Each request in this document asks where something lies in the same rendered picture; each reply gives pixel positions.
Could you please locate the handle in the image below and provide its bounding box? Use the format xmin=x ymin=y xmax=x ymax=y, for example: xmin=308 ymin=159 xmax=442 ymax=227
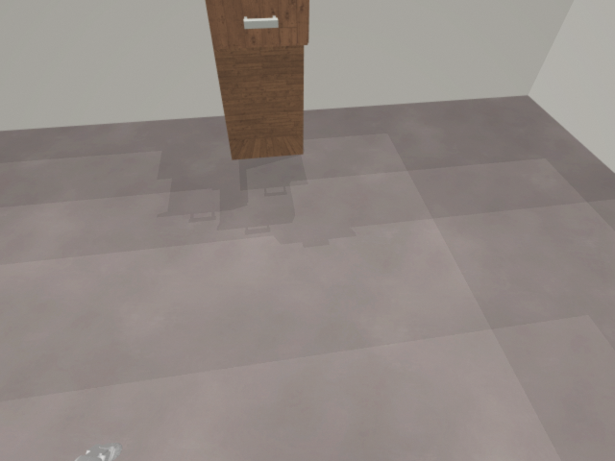
xmin=243 ymin=15 xmax=279 ymax=29

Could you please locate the drawer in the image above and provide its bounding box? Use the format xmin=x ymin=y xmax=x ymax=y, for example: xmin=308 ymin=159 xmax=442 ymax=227
xmin=206 ymin=0 xmax=309 ymax=49

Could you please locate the cabinet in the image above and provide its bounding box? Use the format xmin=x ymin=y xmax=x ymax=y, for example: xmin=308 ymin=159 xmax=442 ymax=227
xmin=206 ymin=1 xmax=304 ymax=160

